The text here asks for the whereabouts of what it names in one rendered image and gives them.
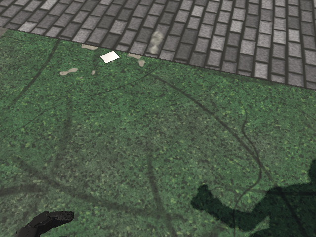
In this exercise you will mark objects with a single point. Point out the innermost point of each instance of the left robot hand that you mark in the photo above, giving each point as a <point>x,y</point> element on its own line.
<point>44,222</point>

